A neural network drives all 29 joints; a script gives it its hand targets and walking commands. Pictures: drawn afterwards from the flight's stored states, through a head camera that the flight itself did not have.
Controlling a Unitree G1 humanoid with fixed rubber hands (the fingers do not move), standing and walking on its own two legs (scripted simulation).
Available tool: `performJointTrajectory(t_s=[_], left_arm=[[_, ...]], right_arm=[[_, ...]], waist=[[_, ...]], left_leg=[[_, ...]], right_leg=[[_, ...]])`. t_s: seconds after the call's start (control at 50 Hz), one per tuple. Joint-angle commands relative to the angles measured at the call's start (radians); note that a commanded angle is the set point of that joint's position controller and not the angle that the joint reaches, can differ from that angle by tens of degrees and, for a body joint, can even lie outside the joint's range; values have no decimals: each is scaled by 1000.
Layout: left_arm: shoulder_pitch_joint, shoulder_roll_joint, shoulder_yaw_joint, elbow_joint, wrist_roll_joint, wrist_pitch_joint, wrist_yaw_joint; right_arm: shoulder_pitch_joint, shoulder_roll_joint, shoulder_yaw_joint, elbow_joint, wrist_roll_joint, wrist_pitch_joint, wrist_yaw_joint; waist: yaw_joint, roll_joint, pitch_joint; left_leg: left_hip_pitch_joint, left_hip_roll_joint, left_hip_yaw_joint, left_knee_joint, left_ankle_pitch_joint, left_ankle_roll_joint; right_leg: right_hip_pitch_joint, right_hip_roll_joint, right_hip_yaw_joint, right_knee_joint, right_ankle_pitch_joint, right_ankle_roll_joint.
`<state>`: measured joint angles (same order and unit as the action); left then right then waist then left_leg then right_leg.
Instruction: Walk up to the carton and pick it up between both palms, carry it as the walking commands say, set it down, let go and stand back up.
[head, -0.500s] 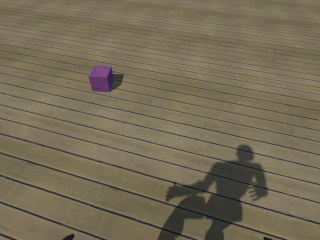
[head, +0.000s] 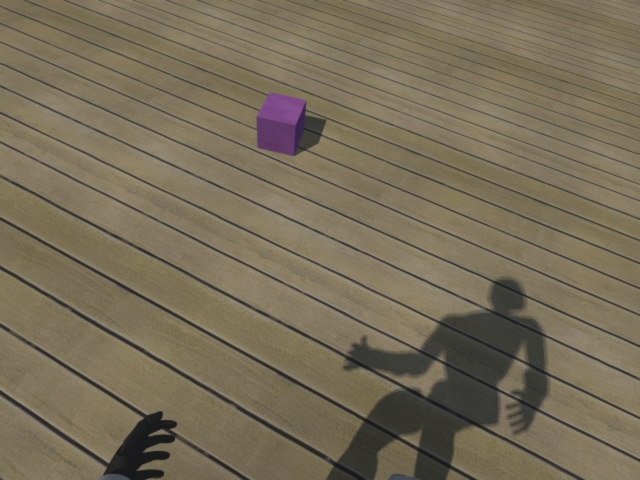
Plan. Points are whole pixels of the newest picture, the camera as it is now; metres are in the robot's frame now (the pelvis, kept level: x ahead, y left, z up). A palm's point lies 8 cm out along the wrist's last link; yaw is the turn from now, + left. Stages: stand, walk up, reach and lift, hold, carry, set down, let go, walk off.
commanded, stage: walk up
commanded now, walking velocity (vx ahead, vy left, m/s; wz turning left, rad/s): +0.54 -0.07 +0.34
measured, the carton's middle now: (281, 124) +1.69 +0.18 -0.70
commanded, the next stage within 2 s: none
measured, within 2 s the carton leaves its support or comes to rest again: neither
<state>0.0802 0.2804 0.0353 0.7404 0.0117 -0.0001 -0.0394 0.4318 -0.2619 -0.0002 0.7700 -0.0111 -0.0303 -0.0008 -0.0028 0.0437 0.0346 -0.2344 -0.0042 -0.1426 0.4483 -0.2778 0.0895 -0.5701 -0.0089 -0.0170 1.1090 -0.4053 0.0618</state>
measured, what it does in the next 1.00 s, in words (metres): walks ahead: right foot, then left foot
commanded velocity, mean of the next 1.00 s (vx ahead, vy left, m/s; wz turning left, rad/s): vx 0.52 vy -0.12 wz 0.10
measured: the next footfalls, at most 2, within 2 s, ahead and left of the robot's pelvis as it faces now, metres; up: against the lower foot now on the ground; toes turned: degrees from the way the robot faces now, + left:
right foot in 0.42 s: +0.35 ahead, -0.14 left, +0.00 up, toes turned +8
left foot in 0.64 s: +0.52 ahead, +0.18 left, +0.00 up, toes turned +7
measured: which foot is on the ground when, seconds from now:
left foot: down 0.00-0.40, up 0.42-0.62, down 0.64-1.00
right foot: up 0.00-0.40, down 0.42-0.64, up 0.66-1.00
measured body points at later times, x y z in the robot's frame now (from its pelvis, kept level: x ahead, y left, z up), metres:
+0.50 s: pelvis +0.31 +0.00 -0.04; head +0.34 +0.05 +0.41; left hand +0.37 +0.27 -0.19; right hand +0.41 -0.27 -0.14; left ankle +0.11 +0.07 -0.62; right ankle +0.31 -0.15 -0.75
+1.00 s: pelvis +0.62 +0.01 -0.03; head +0.65 +0.01 +0.42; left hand +0.71 +0.30 -0.13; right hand +0.73 -0.23 -0.16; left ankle +0.48 +0.17 -0.75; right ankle +0.79 -0.08 -0.74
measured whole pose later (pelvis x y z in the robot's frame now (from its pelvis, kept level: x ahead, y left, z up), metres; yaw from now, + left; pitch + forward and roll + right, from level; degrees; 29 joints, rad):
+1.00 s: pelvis +0.62 +0.01 -0.03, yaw +13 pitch +2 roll +1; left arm 0.16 0.28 0.04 0.75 0.02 -0.03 -0.05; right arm 0.34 -0.27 0.00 0.80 -0.01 -0.04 -0.01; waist -0.01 0.00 0.02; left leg -0.11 0.05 -0.11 0.52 -0.45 -0.05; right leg -0.59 -0.07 -0.06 0.65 -0.27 0.04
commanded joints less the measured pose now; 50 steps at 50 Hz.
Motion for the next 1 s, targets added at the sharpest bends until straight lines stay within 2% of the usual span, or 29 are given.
performJointTrajectory(t_s=[0.0,0.06,0.18,0.22,0.28,0.32,0.34,0.36,0.38,0.42,0.44,0.48,0.5,0.52,0.54,0.56,0.58,0.6,0.62,0.66,0.7,0.78,0.82,0.88,0.9,0.92,0.94,0.96,0.98], left_arm=[[-140,26,8,-94,53,-4,-3],[-169,48,11,-114,46,8,-8],[-234,36,5,-143,32,11,-8],[-236,29,2,-153,17,8,-13],[-71,38,14,-89,6,8,8],[150,95,43,-25,14,2,25],[366,111,45,34,23,-17,35],[486,185,69,79,46,-28,48],[492,218,67,92,54,-25,58],[476,153,61,125,70,-50,73],[405,114,41,123,59,-55,70],[281,100,35,121,48,-60,62],[225,73,13,119,39,-58,50],[131,91,21,101,33,-52,43],[151,119,27,113,29,-52,32],[150,116,30,129,19,-48,28],[202,100,15,140,17,-44,26],[241,52,14,104,20,-48,23],[290,88,26,98,18,-34,29],[232,73,26,50,10,-34,24],[199,55,14,43,13,-41,22],[206,76,19,44,26,-11,-3],[156,58,14,12,27,-10,-6],[118,29,7,-19,21,-17,-21],[98,32,1,-28,18,-27,-23],[165,25,-4,-10,15,-42,-16],[357,93,24,70,13,-51,-5],[522,159,51,111,14,-58,14],[652,244,74,144,24,-57,29]], right_arm=[[358,-137,-56,100,10,-18,-33],[327,-194,-78,75,11,-14,-45],[314,-150,-57,59,-2,-10,-48],[306,-145,-58,68,-2,-6,-56],[184,-179,-58,23,0,-17,-54],[89,-216,-73,-25,6,-20,-52],[-43,-220,-76,-71,14,-32,-42],[-93,-134,-61,-101,19,-39,-33],[-145,-132,-61,-163,27,-36,-26],[-317,-118,-65,-211,11,-46,-28],[-311,-87,-55,-201,-1,-45,-19],[-338,-79,-38,-182,-11,-24,0],[-317,-68,-32,-132,-12,-17,18],[-255,-65,-25,-102,-3,-14,32],[-223,-78,-23,-48,9,-13,44],[-92,-98,-37,14,2,-15,39],[57,-134,-57,96,-8,-18,31],[172,-242,-83,112,-23,-24,17],[151,-324,-101,102,-15,-14,1],[24,-252,-78,99,-18,-9,-5],[-42,-170,-65,69,-10,-30,-7],[-58,-146,-55,55,0,-30,-19],[-45,-168,-59,48,-8,-30,-17],[-101,-181,-71,24,-13,-30,-19],[-108,-202,-74,23,-22,-28,-19],[-106,-191,-71,30,-16,-18,-13],[-125,-179,-72,37,-13,-17,-5],[-115,-119,-59,14,-23,-20,3],[-95,-39,-38,-19,-22,-25,4]], waist=[[-141,71,-133],[-161,174,-89],[-158,178,-52],[-144,81,-73],[-53,138,-76],[72,106,-183],[178,97,-250],[231,-287,-284],[197,-225,-357],[201,-75,-123],[131,-43,-26],[44,-58,72],[-13,-55,117],[-65,-155,139],[-64,-162,126],[-136,-135,40],[-180,-58,-31],[-216,292,-89],[-160,333,-148],[-114,94,-92],[-91,35,-91],[-40,84,-24],[-49,72,-36],[-16,147,-39],[-24,191,-60],[17,166,-117],[92,21,-189],[161,-229,-278],[195,-511,-285]], left_leg=[[484,234,-310,-46,780,-16],[500,231,-305,-36,857,-31],[424,186,-245,-38,1033,-52],[412,167,-191,3,1125,-79],[193,97,-92,181,1573,-125],[39,128,-91,456,1603,-137],[-141,110,-73,679,1250,-133],[-437,-57,8,1134,149,-168],[-639,-70,54,1253,-365,-115],[-701,61,-63,1189,-394,-32],[-638,84,-41,1048,-348,-17],[-551,139,-33,723,-353,-28],[-375,117,28,525,-280,-52],[-180,90,74,348,-233,-66],[-64,16,195,226,-49,-108],[149,1,215,115,89,-115],[296,48,143,101,57,-95],[379,309,-262,-43,121,-36],[385,452,-593,-163,241,43],[287,395,-484,-126,130,114],[314,319,-301,-81,277,76],[179,264,-168,-130,260,22],[157,315,-137,-149,287,65],[78,296,-46,-155,177,13],[69,240,3,-124,140,-3],[72,147,85,-12,79,-22],[45,87,131,174,89,-54],[-149,18,145,407,-33,-65],[-331,-47,107,661,-325,-92]], right_leg=[[-307,10,-23,45,30,4],[-376,4,-30,43,40,7],[-274,38,-94,-75,93,-2],[-199,53,-127,-261,152,-11],[159,162,-232,-449,158,-49],[457,106,-184,-558,183,-102],[684,3,-97,-626,306,-156],[914,-331,295,-706,696,-349],[1077,-475,472,-595,958,-463],[895,-413,419,-644,804,-366],[707,-382,377,-721,578,-310],[556,-337,320,-763,489,-247],[342,-250,215,-826,435,-203],[213,-180,94,-830,384,-151],[184,-125,24,-809,356,-136],[149,-114,-3,-638,390,-116],[84,-85,-56,-423,406,-98],[-48,0,-81,-92,-94,-47],[-65,31,25,93,-215,-32],[-96,-19,91,191,-91,-45],[-143,-57,65,131,-44,-55],[-127,-86,31,-17,76,-7],[-120,-102,-1,-117,73,18],[24,-103,-1,-387,183,4],[116,-68,-53,-482,194,6],[214,-29,-101,-585,279,14],[409,-6,-128,-574,288,16],[663,-93,-23,-580,201,2],[710,-322,369,-727,-45,-15]])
